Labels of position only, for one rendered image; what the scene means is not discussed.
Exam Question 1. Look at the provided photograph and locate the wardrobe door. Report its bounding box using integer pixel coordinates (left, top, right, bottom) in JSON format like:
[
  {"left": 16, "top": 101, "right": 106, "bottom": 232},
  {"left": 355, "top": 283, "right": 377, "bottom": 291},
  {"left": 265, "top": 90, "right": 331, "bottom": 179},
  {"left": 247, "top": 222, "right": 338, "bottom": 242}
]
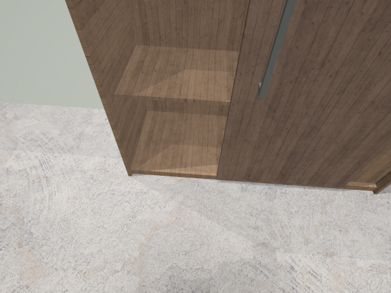
[
  {"left": 216, "top": 0, "right": 391, "bottom": 187},
  {"left": 351, "top": 143, "right": 391, "bottom": 183}
]

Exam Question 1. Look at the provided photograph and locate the handle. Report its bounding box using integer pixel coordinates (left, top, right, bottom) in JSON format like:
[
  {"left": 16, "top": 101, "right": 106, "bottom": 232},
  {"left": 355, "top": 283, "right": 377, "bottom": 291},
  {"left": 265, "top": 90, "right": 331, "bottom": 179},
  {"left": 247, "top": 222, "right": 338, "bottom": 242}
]
[{"left": 258, "top": 0, "right": 296, "bottom": 98}]

